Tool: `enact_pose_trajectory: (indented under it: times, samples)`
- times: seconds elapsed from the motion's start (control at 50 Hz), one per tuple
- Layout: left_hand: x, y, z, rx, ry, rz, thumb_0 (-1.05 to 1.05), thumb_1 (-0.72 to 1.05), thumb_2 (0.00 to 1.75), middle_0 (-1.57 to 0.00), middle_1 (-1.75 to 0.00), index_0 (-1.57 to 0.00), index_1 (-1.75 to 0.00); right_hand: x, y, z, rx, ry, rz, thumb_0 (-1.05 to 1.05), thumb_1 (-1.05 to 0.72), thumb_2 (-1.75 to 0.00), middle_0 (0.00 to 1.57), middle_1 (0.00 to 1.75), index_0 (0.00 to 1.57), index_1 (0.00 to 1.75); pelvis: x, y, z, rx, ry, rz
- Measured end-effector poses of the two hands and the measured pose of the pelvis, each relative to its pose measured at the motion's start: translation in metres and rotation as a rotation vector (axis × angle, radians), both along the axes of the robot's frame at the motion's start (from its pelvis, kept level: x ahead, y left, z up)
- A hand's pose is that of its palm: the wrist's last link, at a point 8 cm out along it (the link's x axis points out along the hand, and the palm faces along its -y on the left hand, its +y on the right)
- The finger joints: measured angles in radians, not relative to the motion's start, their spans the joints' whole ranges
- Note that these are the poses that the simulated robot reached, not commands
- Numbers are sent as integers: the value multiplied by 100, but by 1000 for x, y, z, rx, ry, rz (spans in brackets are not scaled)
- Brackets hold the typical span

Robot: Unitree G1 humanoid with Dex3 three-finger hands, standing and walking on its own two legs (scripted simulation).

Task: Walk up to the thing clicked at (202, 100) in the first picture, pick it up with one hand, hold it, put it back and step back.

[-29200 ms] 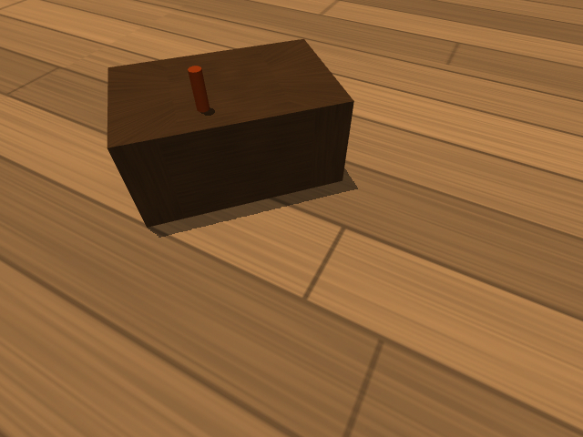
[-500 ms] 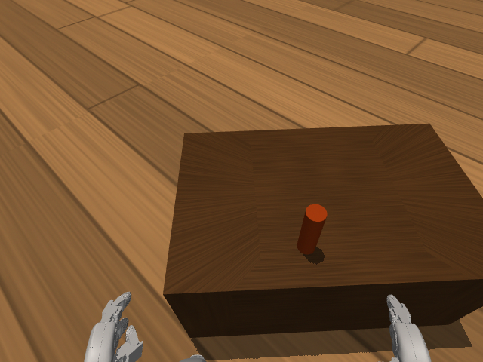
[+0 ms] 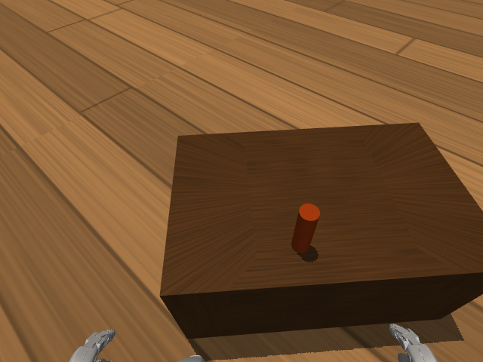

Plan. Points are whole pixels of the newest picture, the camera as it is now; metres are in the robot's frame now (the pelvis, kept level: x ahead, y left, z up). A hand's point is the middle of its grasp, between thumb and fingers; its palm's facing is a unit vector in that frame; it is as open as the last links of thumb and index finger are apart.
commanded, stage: stand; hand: right
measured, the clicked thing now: (304, 229) +0.46 -0.15 -0.20
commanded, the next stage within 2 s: none
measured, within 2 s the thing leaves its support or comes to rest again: neither
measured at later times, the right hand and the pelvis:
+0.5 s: hand out of the picture +0.06 -0.23 -0.12, palm faces -0.01 +0.94 -0.35, open 7.5 cm; pelvis +0.01 +0.01 +0.04, yaw +0 degrees
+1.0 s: hand out of the picture +0.07 -0.22 -0.11, palm faces -0.01 +0.93 -0.35, open 7.4 cm; pelvis +0.00 +0.03 +0.05, yaw +0 degrees
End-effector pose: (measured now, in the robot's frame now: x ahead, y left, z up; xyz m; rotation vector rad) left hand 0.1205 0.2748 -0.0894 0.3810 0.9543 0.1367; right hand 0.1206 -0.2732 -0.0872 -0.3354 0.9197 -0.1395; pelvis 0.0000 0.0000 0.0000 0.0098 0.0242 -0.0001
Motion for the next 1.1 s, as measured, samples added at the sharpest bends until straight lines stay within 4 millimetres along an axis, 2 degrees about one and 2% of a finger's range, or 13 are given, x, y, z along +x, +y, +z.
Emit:
enact_pose_trajectory:
  times: [0.08,0.16,0.26,0.36,0.56,0.88,1.1]
  samples:
    - [-24,17,0,22,86,49,0,90,90,-21,-30,-21,-30,-24,-14,-6,-14,100,-46,0,-5,-60,18,26,19,26,3,-1,6,-4,-16,-1]
    - [-44,25,0,22,162,91,0,91,90,-21,-30,-21,-30,-45,-18,-7,-19,185,-80,0,-34,-75,19,28,20,28,6,0,14,-5,-30,-2]
    - [-59,24,-1,-2,228,121,0,91,90,-21,-30,-21,-30,-62,-15,-5,-17,261,-106,1,-65,-85,20,29,20,29,8,3,24,-11,-48,-5]
    - [-65,20,-1,-32,264,129,0,91,90,-21,-30,-21,-30,-69,-8,0,-10,298,-121,1,-80,-88,20,30,21,30,8,7,32,-15,-65,-8]
    - [-65,23,-1,-61,282,133,0,91,90,-21,-30,-21,-30,-68,1,9,-12,312,-129,1,-89,-90,20,30,21,30,6,14,41,-19,-83,-7]
    - [-70,45,2,-47,305,146,0,91,90,-21,-30,-21,-30,-60,9,16,-19,308,-134,1,-90,-90,20,30,21,30,3,28,45,-19,-85,-4]
    - [-72,52,3,-44,330,148,0,91,90,-21,-30,-21,-30,-57,13,16,-18,326,-139,1,-90,-90,20,30,21,30,7,34,46,-16,-73,-4]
